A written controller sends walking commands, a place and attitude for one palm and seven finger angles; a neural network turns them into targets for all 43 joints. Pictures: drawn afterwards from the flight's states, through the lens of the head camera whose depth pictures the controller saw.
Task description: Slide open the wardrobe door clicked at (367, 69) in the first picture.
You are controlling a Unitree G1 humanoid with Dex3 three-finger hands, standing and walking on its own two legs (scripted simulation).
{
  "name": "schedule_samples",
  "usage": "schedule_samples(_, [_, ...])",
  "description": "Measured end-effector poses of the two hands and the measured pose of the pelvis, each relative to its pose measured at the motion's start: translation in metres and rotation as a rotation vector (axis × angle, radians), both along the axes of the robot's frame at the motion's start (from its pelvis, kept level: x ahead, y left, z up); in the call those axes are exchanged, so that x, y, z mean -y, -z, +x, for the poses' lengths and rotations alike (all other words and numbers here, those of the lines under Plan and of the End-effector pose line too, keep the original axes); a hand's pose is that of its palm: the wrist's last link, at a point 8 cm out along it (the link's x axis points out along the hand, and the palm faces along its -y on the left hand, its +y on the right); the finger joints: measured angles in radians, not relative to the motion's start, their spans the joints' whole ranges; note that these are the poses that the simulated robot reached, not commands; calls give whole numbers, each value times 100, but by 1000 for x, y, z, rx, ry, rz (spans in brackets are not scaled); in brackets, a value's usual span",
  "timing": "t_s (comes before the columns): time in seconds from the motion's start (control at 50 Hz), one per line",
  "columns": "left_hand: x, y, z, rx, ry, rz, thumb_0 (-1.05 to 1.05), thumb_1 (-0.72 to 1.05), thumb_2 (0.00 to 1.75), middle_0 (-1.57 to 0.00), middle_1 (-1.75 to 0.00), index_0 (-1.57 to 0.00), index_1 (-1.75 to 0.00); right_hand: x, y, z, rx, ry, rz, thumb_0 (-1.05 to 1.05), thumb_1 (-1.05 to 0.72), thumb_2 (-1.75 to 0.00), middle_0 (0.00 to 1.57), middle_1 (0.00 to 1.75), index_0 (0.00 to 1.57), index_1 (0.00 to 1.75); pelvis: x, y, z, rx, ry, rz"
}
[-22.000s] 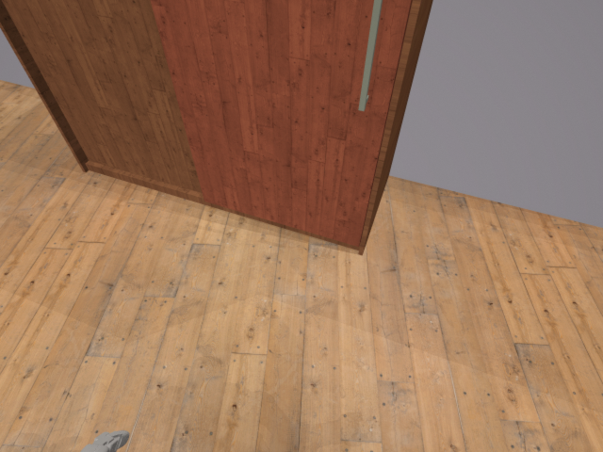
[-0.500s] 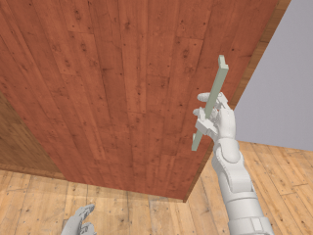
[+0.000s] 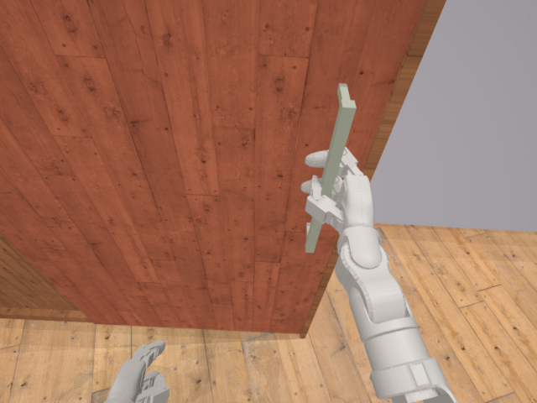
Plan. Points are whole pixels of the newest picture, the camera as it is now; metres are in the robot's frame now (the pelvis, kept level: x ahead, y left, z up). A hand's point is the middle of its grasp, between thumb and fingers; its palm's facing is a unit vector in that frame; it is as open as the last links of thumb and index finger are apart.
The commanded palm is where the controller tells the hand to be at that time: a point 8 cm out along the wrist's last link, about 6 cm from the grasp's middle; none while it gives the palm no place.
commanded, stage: tug the door sideways, standing still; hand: right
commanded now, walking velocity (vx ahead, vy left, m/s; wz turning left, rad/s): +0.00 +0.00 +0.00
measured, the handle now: (323, 184) +0.43 -0.06 +0.10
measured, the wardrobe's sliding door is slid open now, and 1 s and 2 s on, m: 0.00 0.00 0.16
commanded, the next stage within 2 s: step sideways, sliding the door along in 0.20 s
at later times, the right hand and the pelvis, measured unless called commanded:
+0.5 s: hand (315, 204) +0.37 -0.04 +0.12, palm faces -0.08 +0.99 -0.14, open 5.5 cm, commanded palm +0.36 -0.06 +0.12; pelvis -0.04 +0.01 -0.01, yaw +1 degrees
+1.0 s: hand (303, 200) +0.38 -0.03 +0.12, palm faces +0.15 +0.98 -0.11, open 5.8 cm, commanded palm +0.35 +0.00 +0.12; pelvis -0.02 +0.13 -0.01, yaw -4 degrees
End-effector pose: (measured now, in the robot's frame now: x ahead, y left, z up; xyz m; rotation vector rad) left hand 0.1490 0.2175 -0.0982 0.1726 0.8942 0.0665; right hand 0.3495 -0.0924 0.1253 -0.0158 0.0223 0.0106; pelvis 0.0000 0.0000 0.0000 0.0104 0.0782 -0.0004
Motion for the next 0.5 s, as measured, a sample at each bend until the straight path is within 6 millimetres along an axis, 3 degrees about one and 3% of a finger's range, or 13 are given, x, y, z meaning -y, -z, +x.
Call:
schedule_samples(0.1, [7, 5, -16, -10, 8, -21, 1, 90, 90, -20, -30, -20, -29, -1, 0, -1, 3, 11, -10, 1, -79, -86, 38, 139, 36, 140, 1, 2, -11, 2, 5, -1])
schedule_samples(0.26, [8, 17, -57, -69, 2, -31, 1, 90, 90, -20, -30, -20, -30, -3, 0, -2, 13, 26, -26, 0, -81, -85, 37, 140, 31, 140, 3, 4, -29, 4, 9, -3])
schedule_samples(0.38, [-1, 24, -85, -118, -54, 1, 1, 90, 90, -20, -30, -20, -30, 2, 1, 0, 36, -30, -70, -1, -79, -83, 38, 140, 31, 140, 2, 4, -40, 23, -3, -9])
schedule_samples(0.5, [-19, 29, -94, -120, -127, 38, 1, 90, 90, -20, -30, -20, -30, 7, 0, 3, 51, -75, -127, -3, -76, -81, 42, 140, 33, 140, -8, 5, -39, 59, -15, -18])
